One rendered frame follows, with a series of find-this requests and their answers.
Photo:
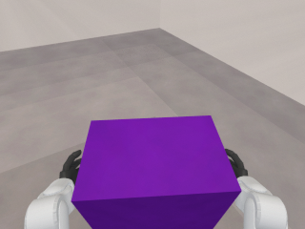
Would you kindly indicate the robot left hand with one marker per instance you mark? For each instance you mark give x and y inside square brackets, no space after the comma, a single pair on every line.
[70,169]

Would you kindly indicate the robot left forearm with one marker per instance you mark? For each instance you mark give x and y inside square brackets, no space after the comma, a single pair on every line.
[52,208]

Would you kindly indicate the carton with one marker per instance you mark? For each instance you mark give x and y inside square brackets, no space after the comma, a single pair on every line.
[154,173]

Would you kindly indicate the robot right hand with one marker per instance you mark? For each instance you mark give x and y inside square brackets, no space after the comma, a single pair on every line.
[237,164]

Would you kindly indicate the robot right forearm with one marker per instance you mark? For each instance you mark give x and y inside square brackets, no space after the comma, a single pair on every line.
[261,209]

